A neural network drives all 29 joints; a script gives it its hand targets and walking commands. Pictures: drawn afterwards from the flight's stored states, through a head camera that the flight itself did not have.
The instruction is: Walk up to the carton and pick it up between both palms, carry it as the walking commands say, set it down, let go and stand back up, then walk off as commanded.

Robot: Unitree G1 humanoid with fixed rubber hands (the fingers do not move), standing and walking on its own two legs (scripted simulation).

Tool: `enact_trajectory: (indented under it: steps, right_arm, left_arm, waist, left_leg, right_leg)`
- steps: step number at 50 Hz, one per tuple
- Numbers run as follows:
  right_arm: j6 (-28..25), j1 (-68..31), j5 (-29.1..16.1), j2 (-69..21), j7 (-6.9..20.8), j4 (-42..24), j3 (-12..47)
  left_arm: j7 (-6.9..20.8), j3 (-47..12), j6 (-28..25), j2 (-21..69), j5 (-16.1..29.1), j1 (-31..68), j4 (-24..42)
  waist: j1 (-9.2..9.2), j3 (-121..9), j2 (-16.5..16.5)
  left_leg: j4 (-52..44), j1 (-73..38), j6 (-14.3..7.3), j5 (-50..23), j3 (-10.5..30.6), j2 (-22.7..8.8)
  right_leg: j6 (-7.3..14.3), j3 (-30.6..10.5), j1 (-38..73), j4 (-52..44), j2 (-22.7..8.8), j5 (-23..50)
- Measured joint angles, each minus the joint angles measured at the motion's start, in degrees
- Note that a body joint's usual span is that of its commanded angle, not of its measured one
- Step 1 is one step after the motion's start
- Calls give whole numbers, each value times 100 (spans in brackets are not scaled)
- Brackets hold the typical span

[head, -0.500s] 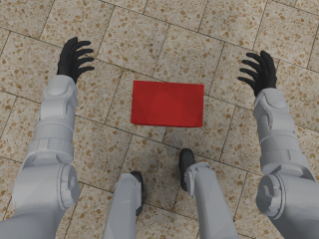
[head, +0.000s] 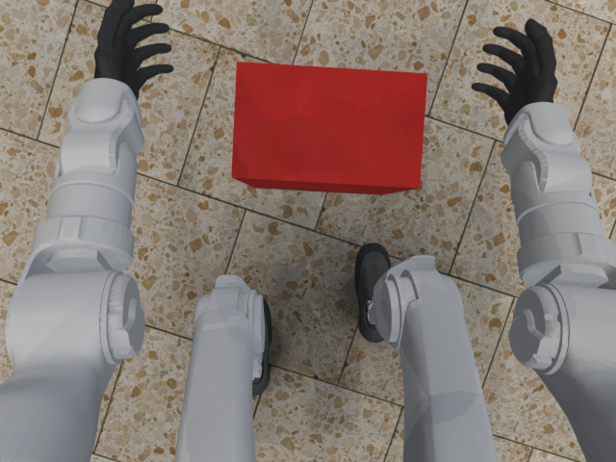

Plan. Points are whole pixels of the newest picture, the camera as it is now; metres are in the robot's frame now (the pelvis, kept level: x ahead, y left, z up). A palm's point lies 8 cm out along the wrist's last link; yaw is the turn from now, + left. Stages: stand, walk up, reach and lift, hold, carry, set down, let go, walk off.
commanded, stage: reach and lift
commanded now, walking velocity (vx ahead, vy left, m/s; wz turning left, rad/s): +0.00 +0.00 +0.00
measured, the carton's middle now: (323, 142) +0.49 -0.05 -0.36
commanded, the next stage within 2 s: none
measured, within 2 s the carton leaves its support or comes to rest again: neither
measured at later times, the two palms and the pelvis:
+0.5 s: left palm (175, 118) +0.53 +0.17 -0.27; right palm (468, 125) +0.48 -0.26 -0.27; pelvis -0.01 +0.00 -0.10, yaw -1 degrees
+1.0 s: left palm (190, 125) +0.52 +0.16 -0.30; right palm (458, 127) +0.49 -0.25 -0.30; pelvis -0.02 +0.01 -0.12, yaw +0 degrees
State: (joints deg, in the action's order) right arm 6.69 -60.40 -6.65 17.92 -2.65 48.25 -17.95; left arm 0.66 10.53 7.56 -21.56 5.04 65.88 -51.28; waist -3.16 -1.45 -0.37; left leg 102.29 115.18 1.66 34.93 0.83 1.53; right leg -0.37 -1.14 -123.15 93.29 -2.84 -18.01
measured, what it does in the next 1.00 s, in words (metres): lowers itself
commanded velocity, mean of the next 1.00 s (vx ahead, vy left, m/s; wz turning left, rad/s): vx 0.00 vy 0.00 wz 0.00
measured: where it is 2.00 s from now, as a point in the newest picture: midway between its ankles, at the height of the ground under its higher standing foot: (314, 335)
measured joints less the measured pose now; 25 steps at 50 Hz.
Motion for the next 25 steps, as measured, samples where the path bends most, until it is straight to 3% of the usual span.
enact_trajectory:
  steps: [14, 25]
  right_arm:
    - [-221, -609, -307, 92, -312, 559, 401]
    - [-506, -1116, -686, 444, -316, 1250, 734]
  left_arm:
    - [-33, -155, -277, -184, 256, 620, -678]
    - [-267, -526, -481, -194, 482, 857, -866]
  waist:
    - [26, 707, -13]
    - [-1, 1352, 59]
  left_leg:
    - [1212, 643, 85, 285, 63, 2]
    - [2088, 1069, 36, 464, 53, 34]
  right_leg:
    - [60, 11, -748, 1139, 29, -109]
    - [-33, -44, -1194, 1888, 37, -140]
